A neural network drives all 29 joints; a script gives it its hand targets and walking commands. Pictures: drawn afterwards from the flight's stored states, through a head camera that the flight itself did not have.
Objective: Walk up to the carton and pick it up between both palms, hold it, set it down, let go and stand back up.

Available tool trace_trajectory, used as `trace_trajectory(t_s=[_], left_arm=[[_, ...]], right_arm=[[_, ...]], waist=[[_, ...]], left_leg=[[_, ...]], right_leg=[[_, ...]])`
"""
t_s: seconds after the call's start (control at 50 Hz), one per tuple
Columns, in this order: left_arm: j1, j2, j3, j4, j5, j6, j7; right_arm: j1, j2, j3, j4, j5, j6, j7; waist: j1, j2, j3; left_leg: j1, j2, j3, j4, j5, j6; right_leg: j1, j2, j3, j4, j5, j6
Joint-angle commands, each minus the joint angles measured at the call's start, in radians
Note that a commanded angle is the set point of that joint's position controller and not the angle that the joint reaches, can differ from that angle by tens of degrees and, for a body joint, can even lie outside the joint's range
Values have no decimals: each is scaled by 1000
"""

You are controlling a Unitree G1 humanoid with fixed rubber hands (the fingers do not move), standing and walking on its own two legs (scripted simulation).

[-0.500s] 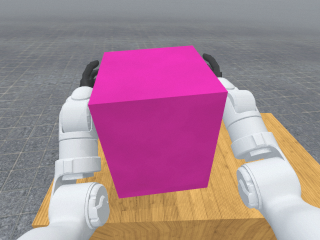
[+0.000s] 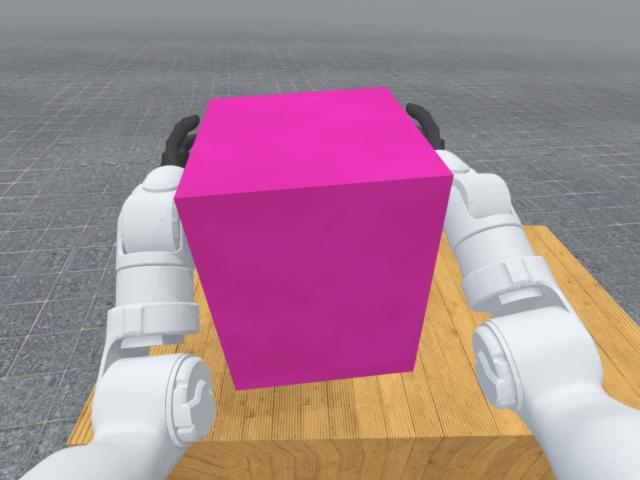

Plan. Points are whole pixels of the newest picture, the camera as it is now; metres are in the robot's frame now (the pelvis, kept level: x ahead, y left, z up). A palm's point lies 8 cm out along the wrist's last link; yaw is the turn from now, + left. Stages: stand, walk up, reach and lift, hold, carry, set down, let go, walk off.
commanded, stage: hold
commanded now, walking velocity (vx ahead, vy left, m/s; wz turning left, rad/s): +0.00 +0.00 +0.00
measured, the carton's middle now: (312, 235) +0.32 +0.00 +0.23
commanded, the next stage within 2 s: none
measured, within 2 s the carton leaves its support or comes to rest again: neither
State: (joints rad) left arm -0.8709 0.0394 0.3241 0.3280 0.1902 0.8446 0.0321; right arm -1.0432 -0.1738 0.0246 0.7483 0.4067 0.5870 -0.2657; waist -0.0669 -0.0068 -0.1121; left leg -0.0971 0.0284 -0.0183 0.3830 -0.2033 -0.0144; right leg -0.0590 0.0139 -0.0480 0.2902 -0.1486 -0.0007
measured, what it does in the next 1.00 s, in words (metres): stands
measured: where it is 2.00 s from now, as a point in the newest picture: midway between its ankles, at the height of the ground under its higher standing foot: outside the picture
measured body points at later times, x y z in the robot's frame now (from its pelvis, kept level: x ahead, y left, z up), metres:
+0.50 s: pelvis +0.00 +0.00 +0.00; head -0.07 +0.02 +0.44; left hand +0.39 +0.15 +0.27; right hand +0.39 -0.14 +0.28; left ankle +0.01 +0.12 -0.75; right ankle +0.01 -0.12 -0.75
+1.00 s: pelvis +0.00 +0.00 +0.00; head -0.08 +0.02 +0.44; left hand +0.39 +0.15 +0.27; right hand +0.39 -0.14 +0.28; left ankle +0.01 +0.12 -0.75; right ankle +0.01 -0.12 -0.75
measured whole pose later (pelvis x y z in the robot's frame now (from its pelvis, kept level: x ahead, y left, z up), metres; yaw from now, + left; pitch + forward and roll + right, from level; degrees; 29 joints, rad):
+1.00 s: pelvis +0.00 +0.00 +0.00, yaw +0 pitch -5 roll -1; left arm -0.86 0.03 0.32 0.31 0.20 0.85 0.04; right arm -1.03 -0.18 0.03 0.73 0.41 0.59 -0.27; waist -0.07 -0.01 -0.11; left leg -0.09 0.03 -0.02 0.39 -0.21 -0.01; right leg -0.05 0.02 -0.04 0.29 -0.15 0.00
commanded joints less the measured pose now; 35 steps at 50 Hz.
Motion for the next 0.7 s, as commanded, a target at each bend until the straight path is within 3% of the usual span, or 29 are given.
trace_trajectory(t_s=[0.0, 0.68], left_arm=[[-803, -595, -413, -136, -142, -74, -116], [-784, -593, -422, -155, -134, -64, -117]], right_arm=[[-745, 758, 251, -306, 141, -12, 94], [-732, 758, 262, -327, 141, -8, 92]], waist=[[-9, 41, -361], [-8, 35, -351]], left_leg=[[37, -76, -2, -40, 229, -35], [47, -77, -1, -38, 236, -34]], right_leg=[[141, 72, 33, 0, 206, 59], [143, 72, 36, -1, 219, 62]])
